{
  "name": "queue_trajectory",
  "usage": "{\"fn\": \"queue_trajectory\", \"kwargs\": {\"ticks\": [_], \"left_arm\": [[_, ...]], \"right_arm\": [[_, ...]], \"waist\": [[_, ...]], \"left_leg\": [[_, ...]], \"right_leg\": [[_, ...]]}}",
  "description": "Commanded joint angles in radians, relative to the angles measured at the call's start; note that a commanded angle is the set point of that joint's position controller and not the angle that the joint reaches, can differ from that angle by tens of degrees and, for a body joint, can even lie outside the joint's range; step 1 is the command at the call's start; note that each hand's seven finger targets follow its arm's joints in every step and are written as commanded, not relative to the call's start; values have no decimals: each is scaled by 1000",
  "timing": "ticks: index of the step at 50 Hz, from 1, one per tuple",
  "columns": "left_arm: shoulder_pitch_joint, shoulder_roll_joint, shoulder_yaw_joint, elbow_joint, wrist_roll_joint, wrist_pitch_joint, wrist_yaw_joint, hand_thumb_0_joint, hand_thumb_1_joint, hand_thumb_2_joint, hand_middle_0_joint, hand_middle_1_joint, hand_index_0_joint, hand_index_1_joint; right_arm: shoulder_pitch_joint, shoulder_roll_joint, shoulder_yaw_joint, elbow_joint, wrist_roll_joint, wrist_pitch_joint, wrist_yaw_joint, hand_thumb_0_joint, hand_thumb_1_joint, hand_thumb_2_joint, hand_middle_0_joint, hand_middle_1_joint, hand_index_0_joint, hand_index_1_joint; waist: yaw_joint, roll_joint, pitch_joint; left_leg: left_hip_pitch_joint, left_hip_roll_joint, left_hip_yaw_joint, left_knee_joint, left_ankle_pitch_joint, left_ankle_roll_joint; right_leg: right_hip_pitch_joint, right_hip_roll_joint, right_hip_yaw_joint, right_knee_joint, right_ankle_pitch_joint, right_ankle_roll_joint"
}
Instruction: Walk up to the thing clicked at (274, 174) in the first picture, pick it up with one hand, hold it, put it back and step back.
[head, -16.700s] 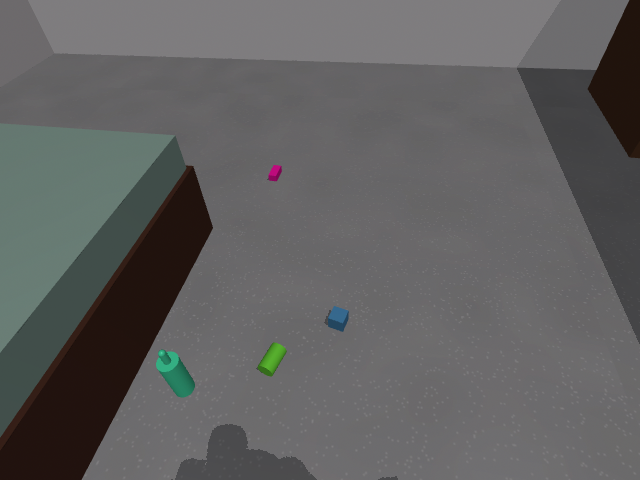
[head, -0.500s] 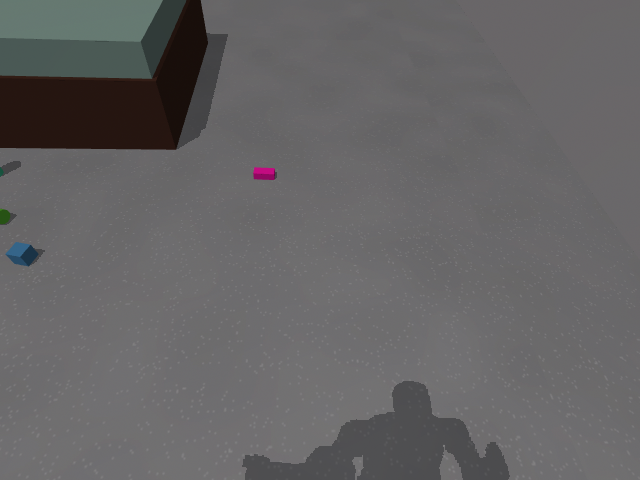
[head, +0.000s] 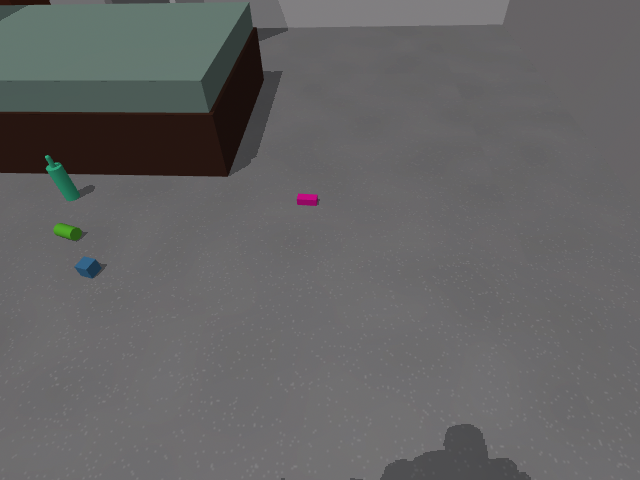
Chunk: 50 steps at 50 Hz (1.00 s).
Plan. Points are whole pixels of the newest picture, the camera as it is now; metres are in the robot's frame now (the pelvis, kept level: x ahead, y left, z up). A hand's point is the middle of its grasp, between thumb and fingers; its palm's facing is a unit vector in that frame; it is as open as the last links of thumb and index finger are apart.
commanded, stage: walk up
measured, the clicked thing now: (307, 199) +1.48 +0.13 -0.74
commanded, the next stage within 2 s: stand in 0.40 s
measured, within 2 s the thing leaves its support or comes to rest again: neither
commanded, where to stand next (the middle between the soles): +0.07 -0.01 m, yaw -3 degrees
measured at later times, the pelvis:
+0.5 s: pelvis +0.01 +0.00 +0.01, yaw +0 degrees
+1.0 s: pelvis +0.01 -0.02 +0.02, yaw -1 degrees
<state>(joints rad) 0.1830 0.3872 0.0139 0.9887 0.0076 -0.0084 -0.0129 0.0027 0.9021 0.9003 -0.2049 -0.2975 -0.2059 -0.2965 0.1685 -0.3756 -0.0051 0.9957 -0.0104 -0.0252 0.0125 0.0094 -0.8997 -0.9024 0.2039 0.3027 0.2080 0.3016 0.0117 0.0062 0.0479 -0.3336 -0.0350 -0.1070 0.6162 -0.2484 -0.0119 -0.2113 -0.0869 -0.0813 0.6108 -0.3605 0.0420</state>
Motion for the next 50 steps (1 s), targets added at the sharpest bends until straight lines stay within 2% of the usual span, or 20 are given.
{"fn": "queue_trajectory", "kwargs": {"ticks": [1, 4, 10, 14, 16, 19, 20, 21, 22, 23, 24, 28, 29, 31, 35, 36, 40, 42, 45, 50], "left_arm": [[-75, 237, 55, -54, 1, -30, 16, 0, 900, 900, -200, -300, -200, -300], [-92, 224, 52, -47, -4, -24, 16, 0, 900, 900, -200, -300, -200, -300], [-115, 213, 49, -21, -7, -15, 15, 0, 900, 900, -200, -300, -200, -300], [-126, 198, 47, 3, -10, -11, 15, 0, 900, 900, -200, -300, -200, -300], [-119, 199, 47, 17, -10, -12, 15, 0, 900, 900, -200, -300, -200, -300], [-141, 201, 48, 26, -6, -9, 15, 0, 900, 900, -200, -300, -200, -300], [-121, 193, 41, 49, -8, -4, 17, 0, 900, 900, -200, -300, -200, -300], [-123, 189, 41, 55, -9, -2, 18, 0, 900, 900, -200, -300, -200, -300], [-120, 186, 38, 60, -9, 0, 18, 0, 900, 900, -200, -300, -200, -300], [-128, 186, 38, 64, -9, -2, 18, 0, 900, 900, -200, -300, -200, -300], [-129, 185, 39, 68, -8, -3, 18, 0, 900, 900, -200, -300, -200, -300], [-123, 184, 37, 92, -4, -5, 16, 0, 900, 900, -200, -300, -200, -300], [-122, 191, 38, 96, -2, -7, 17, 0, 900, 900, -200, -300, -200, -300], [-135, 198, 39, 97, -2, -11, 19, 0, 900, 900, -200, -300, -200, -300], [-133, 194, 36, 101, -3, -17, 20, 0, 900, 900, -200, -300, -200, -300], [-139, 194, 38, 103, -2, -15, 19, 0, 900, 900, -200, -300, -200, -300], [-127, 189, 37, 109, 0, -11, 20, 0, 900, 900, -200, -300, -200, -300], [-132, 191, 37, 107, 4, -12, 20, 0, 900, 900, -200, -300, -200, -300], [-131, 191, 39, 99, 3, -13, 20, 0, 900, 900, -200, -300, -200, -300], [-127, 193, 45, 98, -1, -12, 21, 0, 900, 900, -200, -300, -200, -300]], "right_arm": [[-63, -207, -51, -40, 8, -25, -18, 0, -900, -900, 200, 300, 200, 300], [-59, -217, -50, -13, 7, -24, -22, 0, -900, -900, 200, 300, 200, 300], [-81, -222, -46, 13, 4, -19, -26, 0, -900, -900, 200, 300, 200, 300], [-89, -226, -42, 30, 5, -19, -30, 0, -900, -900, 200, 300, 200, 300], [-104, -219, -40, 33, 7, -17, -30, 0, -900, -900, 200, 300, 200, 300], [-111, -220, -39, 41, 6, -14, -31, 0, -900, -900, 200, 300, 200, 300], [-138, -191, -33, 41, 4, -11, -26, 0, -900, -900, 200, 300, 200, 300], [-131, -203, -34, 42, 3, -9, -27, 0, -900, -900, 200, 300, 200, 300], [-144, -209, -37, 45, 5, -8, -26, 0, -900, -900, 200, 300, 200, 300], [-127, -213, -37, 51, 5, -4, -25, 0, -900, -900, 200, 300, 200, 300], [-140, -213, -38, 55, 5, -1, -24, 0, -900, -900, 200, 300, 200, 300], [-165, -207, -39, 57, 8, 1, -23, 0, -900, -900, 200, 300, 200, 300], [-163, -201, -39, 58, 7, 0, -22, 0, -900, -900, 200, 300, 200, 300], [-167, -189, -37, 59, 7, -1, -21, 0, -900, -900, 200, 300, 200, 300], [-166, -181, -35, 71, 7, 0, -19, 0, -900, -900, 200, 300, 200, 300], [-163, -184, -35, 74, 9, 3, -19, 0, -900, -900, 200, 300, 200, 300], [-180, -180, -35, 77, 7, 7, -18, 0, -900, -900, 200, 300, 200, 300], [-164, -176, -35, 83, 6, 10, -16, 0, -900, -900, 200, 300, 200, 300], [-165, -181, -36, 85, 3, 8, -16, 0, -900, -900, 200, 300, 200, 300], [-148, -179, -33, 91, 3, 7, -18, 0, -900, -900, 200, 300, 200, 300]], "waist": [[3, -51, -46], [2, -17, -75], [3, 15, -93], [8, 44, -111], [12, 37, -115], [4, 26, -100], [14, 25, -79], [8, 42, -85], [13, 46, -72], [2, 52, -74], [10, 40, -74], [7, 51, -83], [4, 30, -97], [2, -2, -107], [-2, -25, -100], [-6, -21, -95], [1, -21, -65], [-5, -40, -47], [0, -15, -60], [5, 2, -59]], "left_leg": [[34, 72, -81, -94, 189, 66], [59, 82, -89, -108, 241, 66], [53, 90, -107, -150, 236, 72], [60, 109, -139, -188, 300, 81], [67, 104, -124, -173, 335, 76], [58, 96, -111, -192, 288, 71], [121, 128, -114, -217, 336, 49], [132, 136, -124, -226, 329, 46], [130, 137, -127, -232, 305, 42], [90, 138, -138, -255, 259, 42], [85, 136, -132, -265, 246, 39], [126, 130, -109, -288, 181, 30], [147, 132, -103, -281, 206, 31], [172, 133, -81, -253, 319, 30], [192, 134, -67, -246, 341, 28], [191, 130, -63, -258, 290, 26], [188, 127, -59, -273, 219, 21], [173, 119, -53, -279, 173, 16], [176, 127, -51, -276, 228, 18], [149, 130, -49, -283, 235, 17]], "right_leg": [[10, -84, 103, -194, 80, -92], [46, -79, 73, -176, 117, -90], [101, -60, 51, -193, 112, -81], [147, -39, 37, -190, 134, -71], [157, -46, 40, -210, 158, -71], [160, -52, 36, -231, 147, -68], [106, -46, 58, -238, 151, -61], [107, -34, 52, -242, 137, -57], [96, -35, 56, -260, 128, -57], [143, -28, 55, -259, 119, -53], [157, -33, 61, -265, 134, -54], [129, -40, 66, -287, 139, -56], [131, -41, 65, -289, 149, -56], [131, -55, 71, -297, 199, -55], [121, -61, 80, -319, 230, -51], [106, -55, 82, -327, 186, -52], [83, -56, 89, -344, 130, -55], [68, -59, 96, -364, 88, -55], [91, -57, 93, -351, 141, -55], [122, -55, 98, -347, 143, -56]]}}
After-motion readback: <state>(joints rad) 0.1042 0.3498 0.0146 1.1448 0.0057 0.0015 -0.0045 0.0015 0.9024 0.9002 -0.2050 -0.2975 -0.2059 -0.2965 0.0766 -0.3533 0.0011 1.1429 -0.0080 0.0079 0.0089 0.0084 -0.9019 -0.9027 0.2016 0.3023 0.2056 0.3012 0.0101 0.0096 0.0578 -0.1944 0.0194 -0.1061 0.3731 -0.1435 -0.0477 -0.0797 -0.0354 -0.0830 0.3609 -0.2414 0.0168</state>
